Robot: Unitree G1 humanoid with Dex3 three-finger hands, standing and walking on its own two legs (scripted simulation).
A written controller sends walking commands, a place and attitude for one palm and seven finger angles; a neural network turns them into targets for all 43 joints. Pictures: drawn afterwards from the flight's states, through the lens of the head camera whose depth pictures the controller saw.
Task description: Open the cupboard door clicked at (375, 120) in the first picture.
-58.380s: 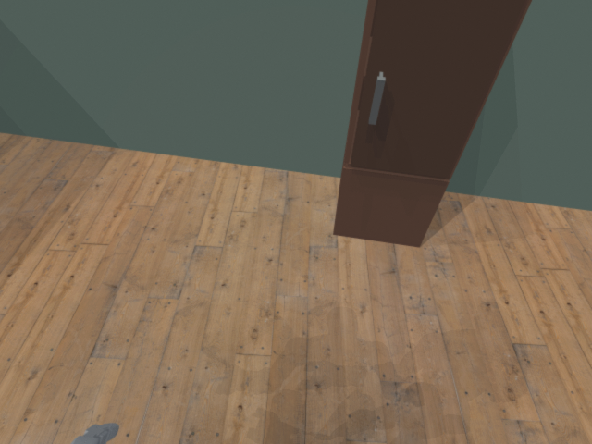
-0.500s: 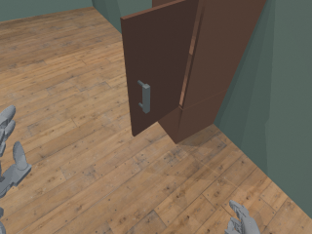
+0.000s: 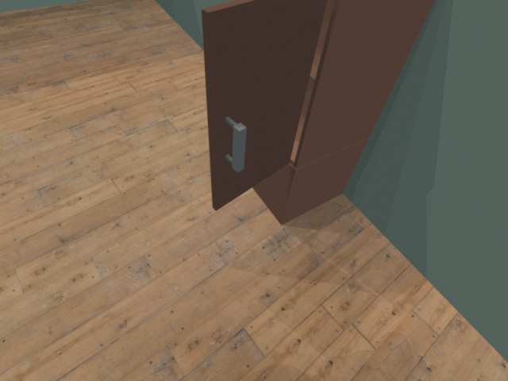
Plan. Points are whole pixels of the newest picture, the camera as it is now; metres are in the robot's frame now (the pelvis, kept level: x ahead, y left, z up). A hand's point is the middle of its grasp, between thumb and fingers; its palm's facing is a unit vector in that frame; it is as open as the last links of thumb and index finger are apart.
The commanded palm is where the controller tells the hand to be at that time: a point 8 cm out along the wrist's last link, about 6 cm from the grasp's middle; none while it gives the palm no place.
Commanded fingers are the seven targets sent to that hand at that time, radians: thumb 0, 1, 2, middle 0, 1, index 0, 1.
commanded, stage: let the arm hang, fingers relaxed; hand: left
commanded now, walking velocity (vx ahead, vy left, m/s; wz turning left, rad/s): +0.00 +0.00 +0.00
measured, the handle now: (233, 144) +0.65 +0.08 -0.06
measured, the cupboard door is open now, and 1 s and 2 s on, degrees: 100 100 100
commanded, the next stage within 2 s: look to check the result in 0.74 s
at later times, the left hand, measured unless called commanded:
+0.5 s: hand out of the picture +0.03 +0.20 -0.16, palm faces +0.00 -0.97 -0.26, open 7.4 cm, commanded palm none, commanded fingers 0.00 0.90 0.90 -0.20 -0.30 -0.20 -0.30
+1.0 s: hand out of the picture +0.04 +0.16 -0.17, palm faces +0.00 -0.98 -0.20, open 7.4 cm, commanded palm none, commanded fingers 0.00 0.90 0.90 -0.20 -0.30 -0.20 -0.30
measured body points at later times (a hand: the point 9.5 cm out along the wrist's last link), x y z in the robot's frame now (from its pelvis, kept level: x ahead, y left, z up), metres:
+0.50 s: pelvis +0.01 +0.00 +0.01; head +0.02 -0.02 +0.46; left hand +0.03 +0.25 -0.14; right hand +0.02 -0.23 -0.16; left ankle +0.04 +0.10 -0.74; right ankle +0.01 -0.11 -0.74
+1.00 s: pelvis +0.04 -0.01 +0.01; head +0.06 -0.02 +0.46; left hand +0.04 +0.21 -0.15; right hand +0.03 -0.24 -0.16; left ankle +0.04 +0.10 -0.74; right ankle +0.01 -0.11 -0.74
